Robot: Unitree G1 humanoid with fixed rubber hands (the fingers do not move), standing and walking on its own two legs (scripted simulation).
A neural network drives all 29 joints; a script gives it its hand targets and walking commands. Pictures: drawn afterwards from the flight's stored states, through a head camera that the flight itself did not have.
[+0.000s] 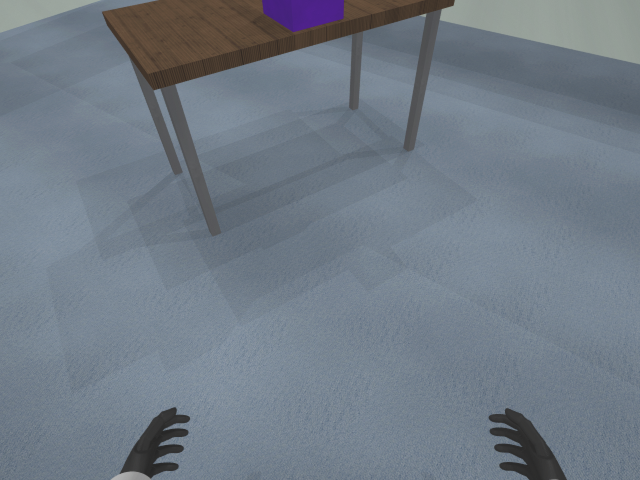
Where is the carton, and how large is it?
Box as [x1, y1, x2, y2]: [262, 0, 343, 31]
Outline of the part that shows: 262,0 264,13 292,31 340,19 343,17 343,0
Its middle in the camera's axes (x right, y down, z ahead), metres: -0.06 -0.88 +1.26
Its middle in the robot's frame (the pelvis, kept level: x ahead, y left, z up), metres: +1.54 +0.12 +0.10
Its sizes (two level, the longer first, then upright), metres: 0.210 0.200 0.250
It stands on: a table, 0.73 m high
